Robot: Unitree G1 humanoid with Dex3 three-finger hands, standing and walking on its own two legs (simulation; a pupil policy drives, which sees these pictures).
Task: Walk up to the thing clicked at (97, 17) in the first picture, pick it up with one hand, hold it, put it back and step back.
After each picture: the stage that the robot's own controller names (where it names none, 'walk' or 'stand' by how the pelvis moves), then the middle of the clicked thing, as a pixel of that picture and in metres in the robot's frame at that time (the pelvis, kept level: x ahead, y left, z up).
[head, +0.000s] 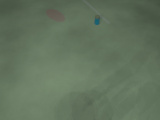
stand; (97, 20) +1.85 -0.17 -0.72
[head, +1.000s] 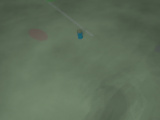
walk; (79, 34) +1.71 +0.19 -0.70
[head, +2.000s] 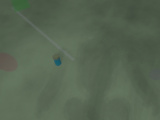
walk; (57, 60) +1.11 +0.40 -0.72
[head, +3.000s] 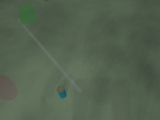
walk; (61, 92) +0.76 +0.33 -0.72
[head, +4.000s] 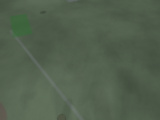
stand; out of the picture +0.55 +0.20 -0.70
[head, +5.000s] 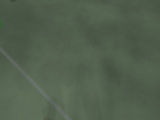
walk; out of the picture +0.42 +0.27 -0.71
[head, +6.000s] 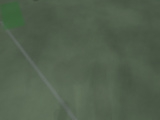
stand; out of the picture +0.40 +0.22 -0.71
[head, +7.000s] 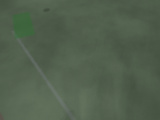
stand; out of the picture +0.39 +0.20 -0.72
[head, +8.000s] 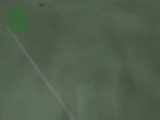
stand; out of the picture +0.40 +0.22 -0.72
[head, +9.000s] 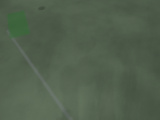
stand; out of the picture +0.38 +0.23 -0.73
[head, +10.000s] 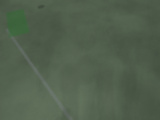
stand; out of the picture +0.38 +0.23 -0.73
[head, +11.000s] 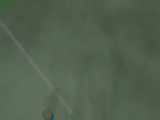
go down; (48, 116) +0.40 +0.24 -0.67
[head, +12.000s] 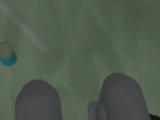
go down; (6, 55) +0.46 +0.27 -0.28
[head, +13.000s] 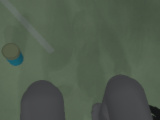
close in; (13, 55) +0.47 +0.27 -0.29
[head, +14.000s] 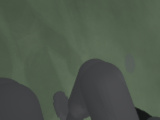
close in; out of the picture +0.44 +0.31 -0.22
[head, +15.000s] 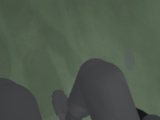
close; out of the picture +0.44 +0.32 -0.23
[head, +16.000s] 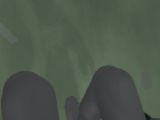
lift; out of the picture +0.37 +0.28 -0.23
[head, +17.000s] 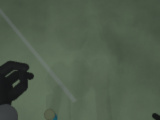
lift; (51, 116) +0.36 +0.21 -0.56
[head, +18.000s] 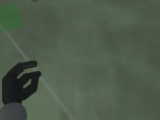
close; out of the picture +0.32 +0.22 -0.68
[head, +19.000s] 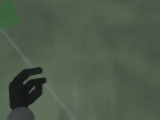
crouch; out of the picture +0.33 +0.22 -0.68
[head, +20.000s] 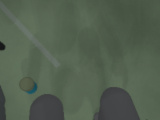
crouch; (28, 85) +0.39 +0.23 -0.39
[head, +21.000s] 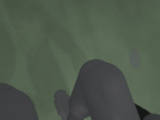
lower; out of the picture +0.37 +0.28 -0.24
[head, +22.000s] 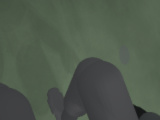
lower; out of the picture +0.37 +0.28 -0.23
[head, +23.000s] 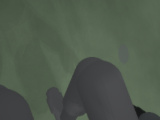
lower; out of the picture +0.37 +0.28 -0.23
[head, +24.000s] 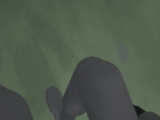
lower; out of the picture +0.37 +0.28 -0.23
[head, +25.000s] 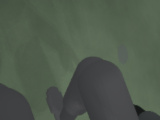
loosen; out of the picture +0.37 +0.28 -0.23
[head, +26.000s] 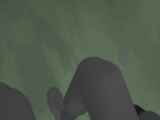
withdraw; out of the picture +0.36 +0.28 -0.23
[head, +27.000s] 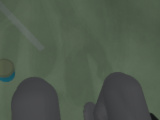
stand; (5, 71) +0.38 +0.26 -0.27
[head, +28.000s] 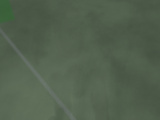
stand; out of the picture +0.33 +0.21 -0.64
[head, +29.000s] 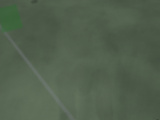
stand; out of the picture +0.33 +0.22 -0.67
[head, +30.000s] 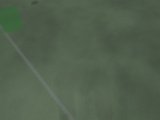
stand; out of the picture +0.32 +0.21 -0.67
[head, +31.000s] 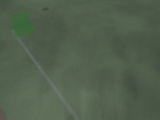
walk; out of the picture +0.36 +0.21 -0.72
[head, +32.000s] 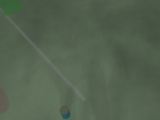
walk; (65, 112) +0.45 +0.19 -0.70
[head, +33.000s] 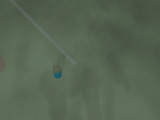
walk; (57, 72) +0.77 +0.19 -0.70
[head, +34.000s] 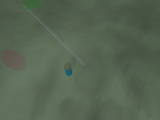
stand; (68, 69) +0.99 +0.24 -0.71
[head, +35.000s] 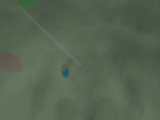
stand; (64, 71) +0.98 +0.23 -0.72
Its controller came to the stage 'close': yes
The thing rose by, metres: 0.01
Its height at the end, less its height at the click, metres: +0.00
